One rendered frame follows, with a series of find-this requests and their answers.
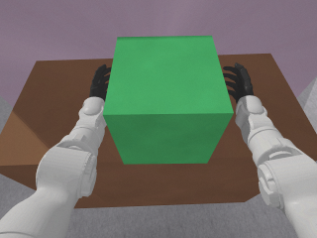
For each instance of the left robot forearm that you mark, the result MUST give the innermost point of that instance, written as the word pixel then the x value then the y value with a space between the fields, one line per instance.
pixel 88 133

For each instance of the pedestal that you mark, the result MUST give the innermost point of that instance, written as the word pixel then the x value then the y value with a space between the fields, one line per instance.
pixel 47 110

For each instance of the right robot forearm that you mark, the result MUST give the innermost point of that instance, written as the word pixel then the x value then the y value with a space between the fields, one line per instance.
pixel 258 132

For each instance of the left robot upper arm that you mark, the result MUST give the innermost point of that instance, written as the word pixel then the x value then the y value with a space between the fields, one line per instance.
pixel 65 176

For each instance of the left robot hand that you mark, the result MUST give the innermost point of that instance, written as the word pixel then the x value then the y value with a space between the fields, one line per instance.
pixel 98 87

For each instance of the carton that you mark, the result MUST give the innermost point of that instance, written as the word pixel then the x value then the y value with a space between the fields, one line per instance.
pixel 167 101

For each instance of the right robot upper arm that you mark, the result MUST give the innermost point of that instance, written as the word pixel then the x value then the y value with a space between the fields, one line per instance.
pixel 290 184

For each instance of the right robot hand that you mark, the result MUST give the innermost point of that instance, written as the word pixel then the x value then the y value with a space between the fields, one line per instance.
pixel 243 86

